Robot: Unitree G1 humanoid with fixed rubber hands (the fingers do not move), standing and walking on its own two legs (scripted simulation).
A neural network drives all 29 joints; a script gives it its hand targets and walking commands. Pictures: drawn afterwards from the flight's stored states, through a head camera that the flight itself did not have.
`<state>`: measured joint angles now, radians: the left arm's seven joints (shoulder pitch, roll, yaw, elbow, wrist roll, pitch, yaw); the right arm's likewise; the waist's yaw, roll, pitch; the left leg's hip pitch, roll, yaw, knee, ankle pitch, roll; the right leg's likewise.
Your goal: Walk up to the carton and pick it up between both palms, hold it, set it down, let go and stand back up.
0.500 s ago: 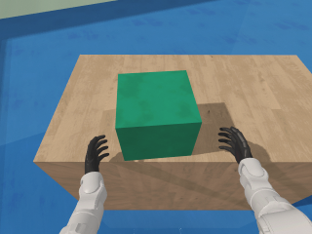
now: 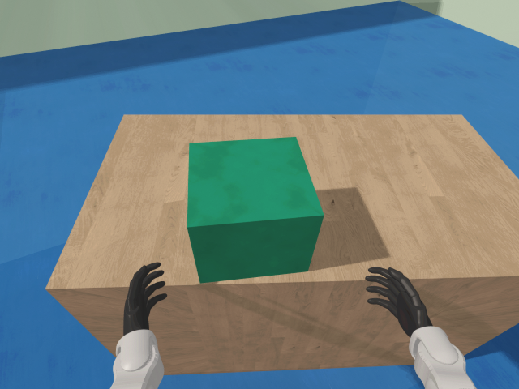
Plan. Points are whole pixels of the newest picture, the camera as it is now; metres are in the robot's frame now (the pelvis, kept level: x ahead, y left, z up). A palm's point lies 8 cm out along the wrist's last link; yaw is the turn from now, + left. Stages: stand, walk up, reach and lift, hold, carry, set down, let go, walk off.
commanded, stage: set down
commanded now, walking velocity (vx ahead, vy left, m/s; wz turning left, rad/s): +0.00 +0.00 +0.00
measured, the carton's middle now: (249, 208) +0.48 +0.04 -0.01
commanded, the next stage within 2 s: none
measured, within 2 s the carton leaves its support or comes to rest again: neither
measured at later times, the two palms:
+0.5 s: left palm (131, 355) +0.20 +0.20 -0.03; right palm (413, 350) +0.22 -0.22 -0.02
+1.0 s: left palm (123, 361) +0.19 +0.22 -0.04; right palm (411, 358) +0.21 -0.22 -0.03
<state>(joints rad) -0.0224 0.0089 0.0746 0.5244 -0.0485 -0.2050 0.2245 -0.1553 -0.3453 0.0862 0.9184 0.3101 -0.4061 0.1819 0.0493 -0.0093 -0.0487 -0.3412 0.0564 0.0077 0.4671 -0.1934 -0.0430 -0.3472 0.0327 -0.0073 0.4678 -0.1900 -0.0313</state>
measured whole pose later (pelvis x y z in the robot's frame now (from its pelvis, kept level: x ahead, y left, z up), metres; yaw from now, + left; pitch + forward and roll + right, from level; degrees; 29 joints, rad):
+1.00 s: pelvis +0.03 +0.01 +0.01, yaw +0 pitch +0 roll -1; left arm 0.31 0.06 0.02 0.28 -0.05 -0.05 0.14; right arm 0.22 -0.27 0.05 0.57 0.29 -0.28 0.12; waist 0.03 -0.03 0.02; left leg -0.20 0.06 0.01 0.44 -0.24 -0.04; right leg -0.18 0.03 -0.01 0.39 -0.21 -0.02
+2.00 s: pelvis +0.04 +0.01 +0.01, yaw +0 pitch +0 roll -1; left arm 0.24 0.17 0.02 0.35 -0.05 0.12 0.01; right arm 0.20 -0.16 0.02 0.63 0.09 -0.23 0.00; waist 0.03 -0.03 0.11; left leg -0.19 0.06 0.01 0.44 -0.25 -0.04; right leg -0.17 0.03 -0.01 0.38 -0.21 -0.02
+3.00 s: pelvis +0.04 +0.00 +0.00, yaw +0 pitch +0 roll +0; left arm 0.24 0.30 0.02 0.61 -0.05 0.01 0.00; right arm 0.19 -0.31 -0.02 0.71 0.03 -0.04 0.01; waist 0.03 -0.04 -0.01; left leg -0.17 0.06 0.01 0.44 -0.25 -0.04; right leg -0.17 0.03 -0.01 0.42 -0.25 -0.02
